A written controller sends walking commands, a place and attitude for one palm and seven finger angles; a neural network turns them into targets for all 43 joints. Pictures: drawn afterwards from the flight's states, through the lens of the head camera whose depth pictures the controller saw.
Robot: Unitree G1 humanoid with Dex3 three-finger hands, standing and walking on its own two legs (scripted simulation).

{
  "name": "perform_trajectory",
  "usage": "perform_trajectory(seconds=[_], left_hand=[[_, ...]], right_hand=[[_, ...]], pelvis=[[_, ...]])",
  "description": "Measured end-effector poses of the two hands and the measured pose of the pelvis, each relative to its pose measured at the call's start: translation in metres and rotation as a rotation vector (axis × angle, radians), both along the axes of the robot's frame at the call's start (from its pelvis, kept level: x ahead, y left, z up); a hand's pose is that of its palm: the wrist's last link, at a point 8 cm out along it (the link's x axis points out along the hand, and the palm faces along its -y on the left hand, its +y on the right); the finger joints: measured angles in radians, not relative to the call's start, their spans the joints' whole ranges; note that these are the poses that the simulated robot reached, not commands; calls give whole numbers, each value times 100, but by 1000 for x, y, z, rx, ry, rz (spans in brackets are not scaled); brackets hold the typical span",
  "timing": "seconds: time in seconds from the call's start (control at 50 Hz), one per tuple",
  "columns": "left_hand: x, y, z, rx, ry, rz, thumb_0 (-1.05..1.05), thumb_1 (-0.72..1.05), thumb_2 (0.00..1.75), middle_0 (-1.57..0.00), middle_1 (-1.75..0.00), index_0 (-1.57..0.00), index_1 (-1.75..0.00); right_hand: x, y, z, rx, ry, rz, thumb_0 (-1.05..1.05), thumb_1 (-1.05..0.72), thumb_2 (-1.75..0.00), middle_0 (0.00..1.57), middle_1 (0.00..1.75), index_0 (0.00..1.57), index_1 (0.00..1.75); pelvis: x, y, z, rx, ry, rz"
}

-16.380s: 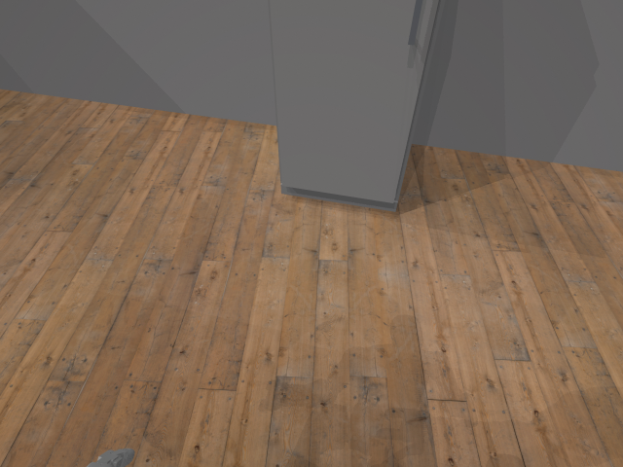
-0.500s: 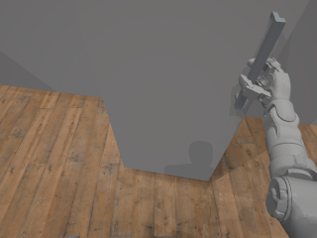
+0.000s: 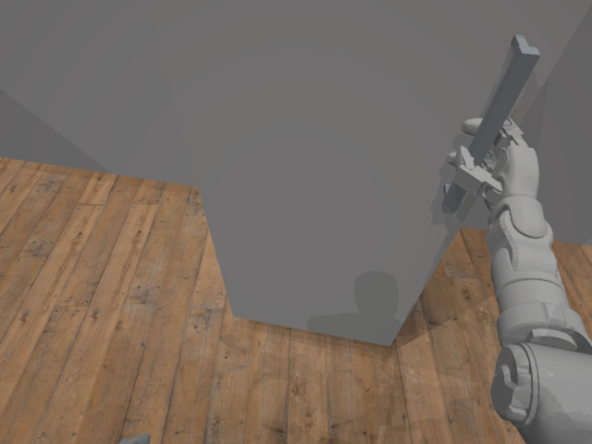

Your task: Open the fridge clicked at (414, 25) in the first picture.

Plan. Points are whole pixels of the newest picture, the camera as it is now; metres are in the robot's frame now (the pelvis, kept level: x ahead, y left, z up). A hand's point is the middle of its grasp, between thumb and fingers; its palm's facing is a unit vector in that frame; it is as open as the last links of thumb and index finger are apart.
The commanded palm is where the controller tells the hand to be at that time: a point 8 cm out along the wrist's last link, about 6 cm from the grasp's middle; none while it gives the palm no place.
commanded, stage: grip the handle and tug to test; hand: right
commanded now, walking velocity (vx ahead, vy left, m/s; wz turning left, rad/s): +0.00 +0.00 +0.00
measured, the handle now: (478, 137) +0.52 -0.17 +0.17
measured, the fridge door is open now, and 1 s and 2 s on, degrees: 0 11 44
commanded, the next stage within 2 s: pull the door a little, standing still in 0.32 s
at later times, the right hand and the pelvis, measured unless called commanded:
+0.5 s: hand (462, 174) +0.45 -0.15 +0.15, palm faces +0.05 +1.00 +0.02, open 6.1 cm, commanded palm +0.42 -0.20 +0.15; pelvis +0.04 +0.00 +0.01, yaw +1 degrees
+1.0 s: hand (457, 218) +0.38 -0.13 +0.15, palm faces +0.01 +0.99 -0.11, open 6.3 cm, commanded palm +0.34 -0.18 +0.15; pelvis +0.07 +0.00 +0.02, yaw +2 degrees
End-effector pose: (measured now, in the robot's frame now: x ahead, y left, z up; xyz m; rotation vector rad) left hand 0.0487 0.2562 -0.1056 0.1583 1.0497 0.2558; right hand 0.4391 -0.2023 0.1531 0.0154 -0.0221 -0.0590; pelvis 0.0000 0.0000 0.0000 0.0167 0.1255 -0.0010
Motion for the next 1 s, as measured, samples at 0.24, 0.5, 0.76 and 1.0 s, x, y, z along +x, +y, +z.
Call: perform_trajectory(seconds=[0.24,0.5,0.76,1.0], left_hand=[[16,5,5,-6,-29,21,1,91,90,-21,-30,-20,-29],[74,1,17,-14,-114,-13,1,91,90,-20,-30,-20,-29],[118,-8,26,-37,-188,-62,1,91,90,-21,-30,-20,-29],[168,-17,41,-32,-274,-118,1,91,90,-20,-30,-20,-29]], right_hand=[[-4,2,0,-2,-3,-4,1,-75,-78,30,135,28,133],[-10,2,1,0,6,11,1,-76,-78,27,134,25,132],[-19,4,1,-2,7,2,1,-75,-79,28,132,26,133],[-85,18,3,-131,-50,55,1,-70,-78,31,133,27,132]], pelvis=[[13,2,4,-5,-10,19],[38,2,9,-7,-23,23],[54,4,14,-11,-36,28],[72,5,17,-17,-67,39]])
